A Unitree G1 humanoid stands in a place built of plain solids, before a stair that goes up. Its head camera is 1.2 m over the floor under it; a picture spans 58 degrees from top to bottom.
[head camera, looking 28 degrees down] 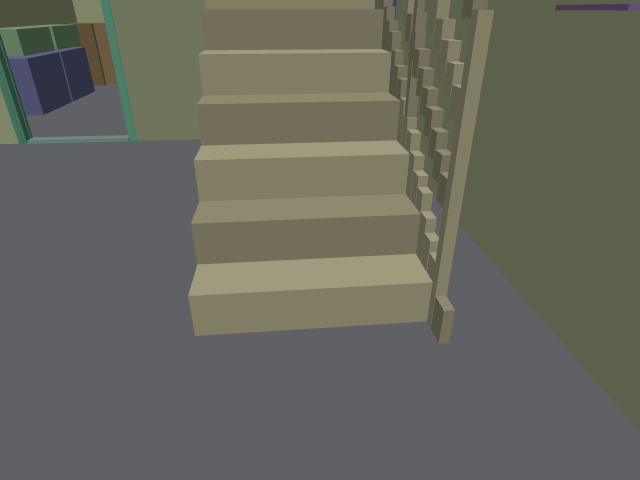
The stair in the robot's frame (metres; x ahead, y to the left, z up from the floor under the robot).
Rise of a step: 0.20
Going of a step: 0.24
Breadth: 1.04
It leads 6 degrees to the left of straight ahead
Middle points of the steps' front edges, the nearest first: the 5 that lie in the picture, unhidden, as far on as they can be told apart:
1.45 0.00 0.20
1.69 0.03 0.40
1.93 0.05 0.60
2.17 0.07 0.80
2.41 0.10 1.00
